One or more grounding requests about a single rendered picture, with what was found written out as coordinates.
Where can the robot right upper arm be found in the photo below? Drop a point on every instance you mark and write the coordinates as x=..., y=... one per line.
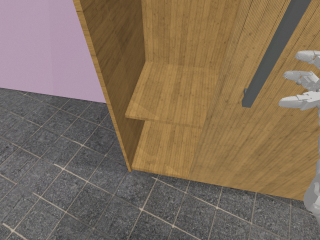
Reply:
x=311, y=198

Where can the handle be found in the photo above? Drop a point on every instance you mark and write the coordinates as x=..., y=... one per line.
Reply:
x=283, y=33

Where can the right robot hand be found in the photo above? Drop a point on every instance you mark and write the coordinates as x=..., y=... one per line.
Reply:
x=309, y=81

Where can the wardrobe door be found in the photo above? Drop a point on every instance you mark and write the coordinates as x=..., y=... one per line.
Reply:
x=267, y=148

